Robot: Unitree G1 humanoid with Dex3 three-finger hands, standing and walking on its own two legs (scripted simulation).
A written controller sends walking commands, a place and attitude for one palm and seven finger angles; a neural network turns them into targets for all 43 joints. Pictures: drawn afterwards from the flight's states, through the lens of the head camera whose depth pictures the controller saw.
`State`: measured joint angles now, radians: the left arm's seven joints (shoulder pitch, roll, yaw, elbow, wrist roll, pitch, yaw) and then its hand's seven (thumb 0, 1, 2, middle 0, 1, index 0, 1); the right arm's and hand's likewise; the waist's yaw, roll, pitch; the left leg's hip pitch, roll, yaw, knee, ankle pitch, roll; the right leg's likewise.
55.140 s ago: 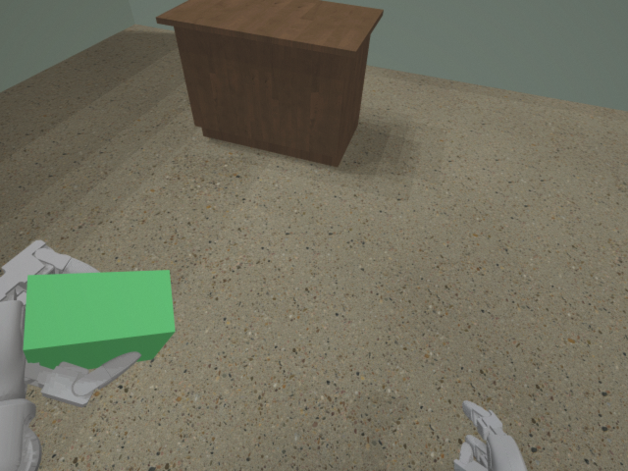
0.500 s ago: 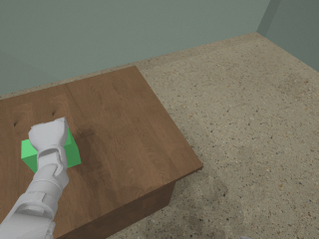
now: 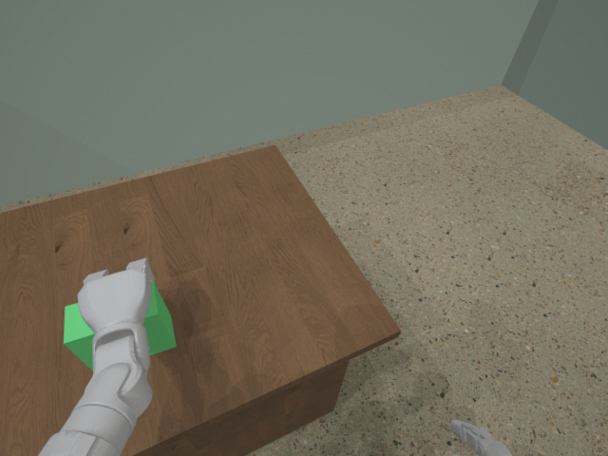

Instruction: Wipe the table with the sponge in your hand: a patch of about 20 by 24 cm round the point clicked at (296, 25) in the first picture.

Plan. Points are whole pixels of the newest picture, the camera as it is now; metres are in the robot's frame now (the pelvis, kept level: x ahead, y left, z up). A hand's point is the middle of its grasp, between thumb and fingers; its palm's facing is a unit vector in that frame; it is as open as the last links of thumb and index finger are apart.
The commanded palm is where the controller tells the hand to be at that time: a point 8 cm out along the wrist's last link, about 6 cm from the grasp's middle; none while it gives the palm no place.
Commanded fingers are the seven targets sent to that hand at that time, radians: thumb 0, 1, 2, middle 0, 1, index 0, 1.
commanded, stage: wipe back along the first lane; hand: left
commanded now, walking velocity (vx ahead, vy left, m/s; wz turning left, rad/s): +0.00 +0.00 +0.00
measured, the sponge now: (128, 332) +0.30 +0.30 -0.06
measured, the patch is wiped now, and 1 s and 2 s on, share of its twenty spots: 1.00 1.00 1.00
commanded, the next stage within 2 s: lift the sponge slowly off the table in 1.54 s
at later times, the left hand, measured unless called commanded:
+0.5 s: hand (138, 343) +0.27 +0.26 -0.02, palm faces -0.03 -0.03 -1.00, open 10.2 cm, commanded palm +0.21 +0.22 +0.00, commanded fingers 0.00 0.10 1.30 -1.20 -1.60 -1.20 -1.60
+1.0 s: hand (143, 354) +0.25 +0.25 -0.02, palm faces -0.03 -0.05 -1.00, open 10.2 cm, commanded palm +0.20 +0.22 +0.00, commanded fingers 0.00 0.10 1.30 -1.20 -1.60 -1.20 -1.60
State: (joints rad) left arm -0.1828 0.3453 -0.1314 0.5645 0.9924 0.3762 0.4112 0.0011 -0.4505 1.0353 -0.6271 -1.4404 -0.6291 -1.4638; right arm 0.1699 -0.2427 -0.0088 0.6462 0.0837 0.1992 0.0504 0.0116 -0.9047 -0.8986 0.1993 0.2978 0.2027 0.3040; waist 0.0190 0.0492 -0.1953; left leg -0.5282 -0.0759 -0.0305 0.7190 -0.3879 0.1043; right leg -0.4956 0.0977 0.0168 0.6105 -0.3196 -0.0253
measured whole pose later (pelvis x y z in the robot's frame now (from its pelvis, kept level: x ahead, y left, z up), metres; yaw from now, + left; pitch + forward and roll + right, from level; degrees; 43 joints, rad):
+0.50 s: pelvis -0.01 +0.00 +0.00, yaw +1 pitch +9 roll -3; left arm -0.08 0.28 -0.24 0.43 1.02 0.48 0.39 0.01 -0.45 1.03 -0.63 -1.44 -0.63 -1.46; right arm 0.12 -0.23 0.01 0.62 0.09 0.20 0.05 0.01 -0.90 -0.90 0.20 0.30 0.20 0.30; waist 0.06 0.05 -0.18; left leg -0.49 -0.09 -0.03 0.73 -0.39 0.10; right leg -0.47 0.09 0.01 0.65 -0.34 -0.03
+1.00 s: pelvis +0.00 -0.02 +0.00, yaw +0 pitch +9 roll -2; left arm 0.05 0.30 -0.19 0.33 1.01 0.45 0.39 0.01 -0.45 1.03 -0.63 -1.43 -0.64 -1.44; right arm 0.10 -0.24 0.01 0.62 0.09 0.18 0.04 0.01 -0.90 -0.90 0.20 0.30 0.20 0.30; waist 0.06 0.05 -0.18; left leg -0.46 -0.07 -0.02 0.71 -0.40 0.08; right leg -0.45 0.11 0.02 0.64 -0.34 -0.05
